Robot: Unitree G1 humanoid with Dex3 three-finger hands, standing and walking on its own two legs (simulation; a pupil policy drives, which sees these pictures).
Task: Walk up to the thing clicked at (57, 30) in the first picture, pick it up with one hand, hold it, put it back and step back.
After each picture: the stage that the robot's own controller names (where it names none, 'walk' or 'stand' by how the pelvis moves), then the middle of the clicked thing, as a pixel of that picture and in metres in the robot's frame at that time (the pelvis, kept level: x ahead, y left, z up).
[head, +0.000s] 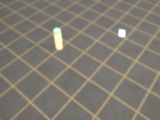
stand; (58, 39) +1.30 +0.27 -0.65
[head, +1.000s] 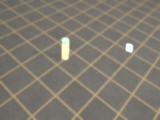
walk; (65, 49) +1.19 +0.12 -0.63
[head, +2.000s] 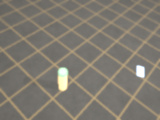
walk; (62, 79) +0.73 +0.12 -0.64
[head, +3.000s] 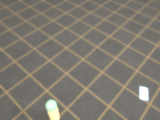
walk; (53, 111) +0.49 +0.21 -0.64
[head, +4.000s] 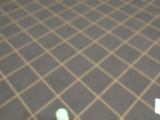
stand; out of the picture +0.42 +0.16 -0.64
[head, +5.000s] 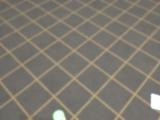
stand; out of the picture +0.39 +0.17 -0.66
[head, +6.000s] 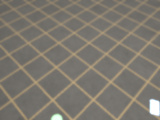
stand; out of the picture +0.39 +0.18 -0.66
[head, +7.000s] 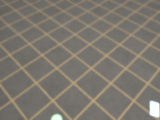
stand; out of the picture +0.39 +0.18 -0.66
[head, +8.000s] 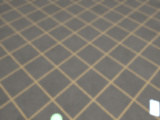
stand; out of the picture +0.39 +0.18 -0.66
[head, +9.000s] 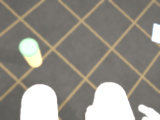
go down; (32, 55) +0.46 +0.19 -0.34
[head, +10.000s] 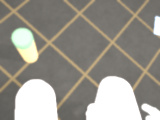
go down; (27, 48) +0.47 +0.21 -0.27
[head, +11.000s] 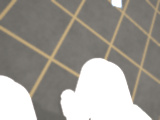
close in; out of the picture +0.46 +0.26 -0.17
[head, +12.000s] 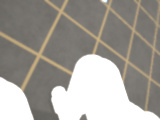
close; out of the picture +0.46 +0.28 -0.16
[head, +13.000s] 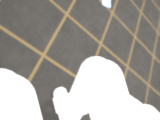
lift; out of the picture +0.39 +0.26 -0.17
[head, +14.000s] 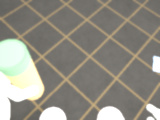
lift; (24, 76) +0.32 +0.18 +0.04
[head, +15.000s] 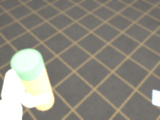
hold; (37, 85) +0.30 +0.15 +0.06
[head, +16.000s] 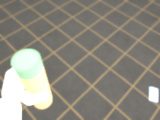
hold; (36, 84) +0.31 +0.16 +0.04
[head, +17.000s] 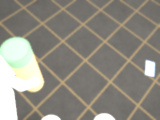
crouch; (26, 69) +0.37 +0.18 -0.01
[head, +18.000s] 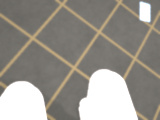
lower; out of the picture +0.49 +0.25 -0.03
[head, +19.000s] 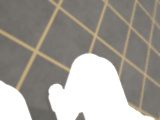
lower; out of the picture +0.46 +0.28 -0.17
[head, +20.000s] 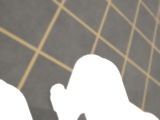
lower; out of the picture +0.45 +0.29 -0.17
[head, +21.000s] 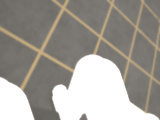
lower; out of the picture +0.44 +0.28 -0.16
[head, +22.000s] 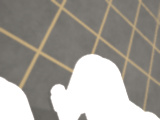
lower; out of the picture +0.44 +0.29 -0.17
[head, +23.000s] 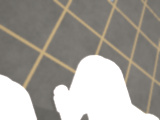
open; out of the picture +0.44 +0.26 -0.17
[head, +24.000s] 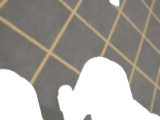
stand; out of the picture +0.44 +0.25 -0.17
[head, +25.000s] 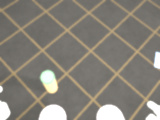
stand; (50, 83) +0.43 +0.18 -0.46
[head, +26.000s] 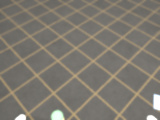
stand; out of the picture +0.39 +0.16 -0.60
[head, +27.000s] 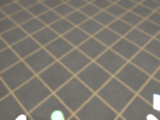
stand; out of the picture +0.39 +0.16 -0.60
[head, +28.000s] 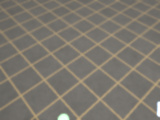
stand; out of the picture +0.40 +0.15 -0.65
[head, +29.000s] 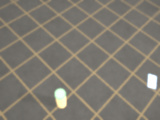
walk; (61, 99) +0.45 +0.12 -0.64
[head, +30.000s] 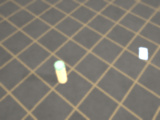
walk; (61, 72) +0.68 +0.18 -0.62
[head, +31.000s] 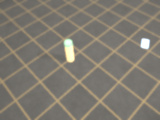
stand; (69, 51) +1.00 +0.20 -0.63
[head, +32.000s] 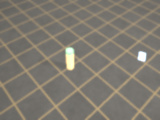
stand; (69, 59) +1.03 +0.15 -0.65
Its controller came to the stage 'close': yes
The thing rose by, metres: 0.68
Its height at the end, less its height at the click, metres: +0.00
